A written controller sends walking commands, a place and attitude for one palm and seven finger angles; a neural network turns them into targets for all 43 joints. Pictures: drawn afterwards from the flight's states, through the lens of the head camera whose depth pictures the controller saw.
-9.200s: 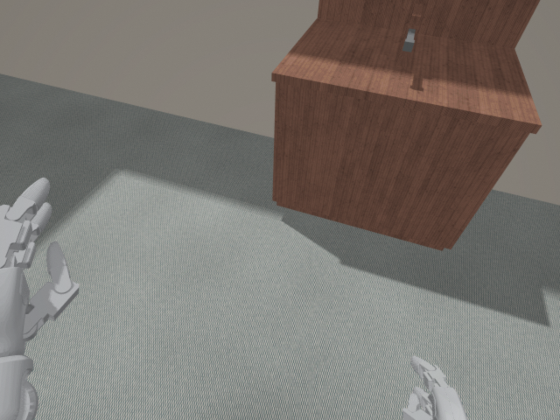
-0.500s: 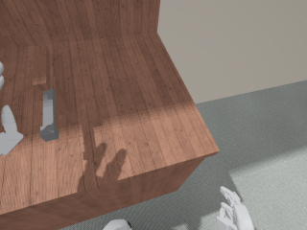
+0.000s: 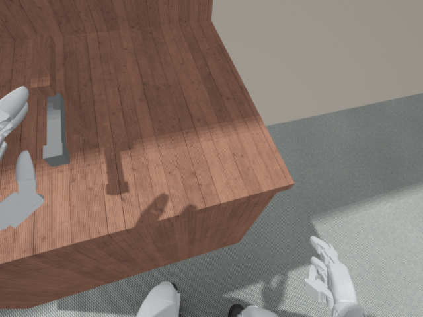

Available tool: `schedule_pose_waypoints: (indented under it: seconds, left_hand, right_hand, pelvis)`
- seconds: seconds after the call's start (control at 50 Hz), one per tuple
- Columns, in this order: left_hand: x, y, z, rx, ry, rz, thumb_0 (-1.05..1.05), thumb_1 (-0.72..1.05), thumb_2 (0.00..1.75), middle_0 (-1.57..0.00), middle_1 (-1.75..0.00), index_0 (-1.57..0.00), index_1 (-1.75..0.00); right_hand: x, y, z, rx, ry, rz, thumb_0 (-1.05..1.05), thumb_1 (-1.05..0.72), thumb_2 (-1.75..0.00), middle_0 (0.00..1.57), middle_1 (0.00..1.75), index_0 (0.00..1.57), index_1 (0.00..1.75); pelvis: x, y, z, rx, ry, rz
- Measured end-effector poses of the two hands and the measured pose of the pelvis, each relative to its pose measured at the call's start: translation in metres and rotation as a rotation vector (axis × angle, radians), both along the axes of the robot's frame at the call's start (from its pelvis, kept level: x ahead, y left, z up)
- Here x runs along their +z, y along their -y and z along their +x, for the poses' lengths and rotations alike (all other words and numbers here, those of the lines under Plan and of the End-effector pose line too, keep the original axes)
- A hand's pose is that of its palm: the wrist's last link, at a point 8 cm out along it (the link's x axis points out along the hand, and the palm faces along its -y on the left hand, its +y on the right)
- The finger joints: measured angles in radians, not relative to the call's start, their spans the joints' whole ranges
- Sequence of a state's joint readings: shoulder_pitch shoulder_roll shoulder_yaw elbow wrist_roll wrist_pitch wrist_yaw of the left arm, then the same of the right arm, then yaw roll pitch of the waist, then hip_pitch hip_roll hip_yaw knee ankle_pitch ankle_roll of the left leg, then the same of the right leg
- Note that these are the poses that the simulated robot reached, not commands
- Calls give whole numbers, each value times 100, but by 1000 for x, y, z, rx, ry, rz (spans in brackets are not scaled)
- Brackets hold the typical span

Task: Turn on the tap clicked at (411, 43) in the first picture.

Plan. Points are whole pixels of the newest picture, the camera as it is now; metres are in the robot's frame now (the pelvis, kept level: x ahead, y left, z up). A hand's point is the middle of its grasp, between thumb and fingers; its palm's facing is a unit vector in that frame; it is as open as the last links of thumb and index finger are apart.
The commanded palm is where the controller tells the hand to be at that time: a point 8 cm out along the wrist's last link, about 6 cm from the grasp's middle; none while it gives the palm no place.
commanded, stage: shuffle to correct the standing spot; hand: left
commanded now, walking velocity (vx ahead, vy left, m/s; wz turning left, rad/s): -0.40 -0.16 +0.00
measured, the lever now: (56, 154) +0.32 +0.30 +0.08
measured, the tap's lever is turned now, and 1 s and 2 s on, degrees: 0 0 0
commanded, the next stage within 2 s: come to a stop and stand still in 0.10 s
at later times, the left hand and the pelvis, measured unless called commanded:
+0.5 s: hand (1, 249) +0.17 +0.25 +0.17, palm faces +0.41 -0.82 -0.40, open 7.4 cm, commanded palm +0.10 +0.27 +0.19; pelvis -0.06 -0.01 +0.00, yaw +1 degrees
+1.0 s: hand out of the picture +0.12 +0.22 +0.18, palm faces +0.39 -0.79 -0.48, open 7.4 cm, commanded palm +0.05 +0.27 +0.19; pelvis -0.09 -0.02 -0.01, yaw +4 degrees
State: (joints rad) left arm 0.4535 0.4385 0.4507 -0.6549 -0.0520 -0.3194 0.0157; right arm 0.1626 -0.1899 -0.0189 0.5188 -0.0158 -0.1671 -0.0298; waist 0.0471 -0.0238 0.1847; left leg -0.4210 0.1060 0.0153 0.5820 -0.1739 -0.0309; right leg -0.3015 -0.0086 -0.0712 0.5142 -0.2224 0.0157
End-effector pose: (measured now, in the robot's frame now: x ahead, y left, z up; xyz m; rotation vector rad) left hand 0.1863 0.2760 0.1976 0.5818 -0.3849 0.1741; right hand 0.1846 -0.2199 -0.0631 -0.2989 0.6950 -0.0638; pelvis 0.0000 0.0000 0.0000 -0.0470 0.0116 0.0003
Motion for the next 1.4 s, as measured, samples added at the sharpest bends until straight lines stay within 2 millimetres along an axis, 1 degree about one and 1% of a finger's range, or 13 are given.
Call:
schedule_pose_waypoints:
  seconds: [0.18, 0.3, 0.38, 0.48, 0.64, 0.72, 0.82, 0.96, 1.04, 1.14, 1.24, 1.3, 1.4]
  left_hand:
    - [4, 5, -28, 14, 8, 82, 1, 89, 90, -21, -30, -21, -30]
    - [-1, 13, -49, 39, -16, -44, 1, 89, 90, -21, -30, -21, -30]
    - [-10, 0, -53, 82, 25, -85, 1, 89, 90, -22, -30, -21, -30]
    - [-15, -13, -59, 165, 4, -124, 1, 89, 90, -21, -30, -21, -30]
    - [2, 6, -89, 125, 33, -81, 1, 89, 90, -21, -30, -21, -30]
    - [-14, -6, -98, 152, 1, -116, 1, 89, 90, -21, -30, -21, -30]
    - [-36, -16, -95, 224, -58, -180, 1, 89, 90, -21, -30, -21, -30]
    - [-4, 16, -104, 147, 11, -63, 1, 89, 90, -21, -30, -21, -30]
    - [2, 14, -114, 150, 17, -16, 1, 89, 90, -21, -30, -21, -30]
    - [-21, 0, -126, 227, -49, -81, 1, 89, 90, -21, -30, -21, -30]
    - [-38, 1, -137, 214, -54, -136, 1, 89, 90, -21, -30, -21, -30]
    - [-30, 5, -143, 194, -21, -125, 1, 89, 90, -21, -30, -21, -30]
    - [10, 13, -148, 159, 48, 2, 1, 89, 90, -21, -30, -21, -30]
  right_hand:
    - [-16, 17, -50, -24, -25, 28, 2, -91, -90, 20, 30, 21, 30]
    - [-9, 23, -74, -52, -64, 11, 2, -91, -90, 20, 30, 21, 30]
    - [-5, 21, -79, -61, 2, -14, 2, -91, -90, 20, 30, 21, 30]
    - [-1, 12, -87, -80, 13, 37, 2, -91, -90, 20, 30, 21, 30]
    - [-11, 9, -90, -29, 16, 109, 2, -90, -90, 20, 30, 21, 30]
    - [-12, 15, -99, -62, 1, 74, 2, -91, -90, 20, 30, 21, 30]
    - [-11, 18, -117, -85, -4, 62, 2, -91, -90, 20, 30, 21, 30]
    - [-28, 23, -133, -60, -40, 118, 2, -91, -90, 20, 30, 21, 30]
    - [-39, 28, -139, -79, -90, 127, 2, -91, -90, 20, 30, 21, 30]
    - [-29, 37, -148, -93, -103, 89, 2, -91, -90, 20, 30, 21, 30]
    - [-23, 40, -151, -78, -63, 9, 2, -91, -90, 20, 30, 20, 30]
    - [-16, 35, -156, -104, -28, 16, 2, -91, -90, 20, 30, 20, 30]
    - [-22, 22, -164, -89, 25, 108, 2, -91, -90, 19, 30, 20, 30]
  pelvis:
    - [-7, 17, -29, 11, 17, -2]
    - [1, 15, -39, -16, 2, 67]
    - [-6, 7, -45, 15, 8, 45]
    - [0, 7, -55, 7, 57, 63]
    - [-6, 11, -69, 49, 70, 10]
    - [-10, 10, -74, 30, 46, 20]
    - [-8, 11, -83, 8, 65, 72]
    - [-11, 19, -88, 44, 42, 48]
    - [-14, 24, -98, 70, 52, 9]
    - [-11, 27, -108, 38, 11, 56]
    - [-18, 20, -123, 46, -12, 80]
    - [-14, 18, -132, -5, 26, 151]
    - [-12, 16, -141, 59, 40, 85]
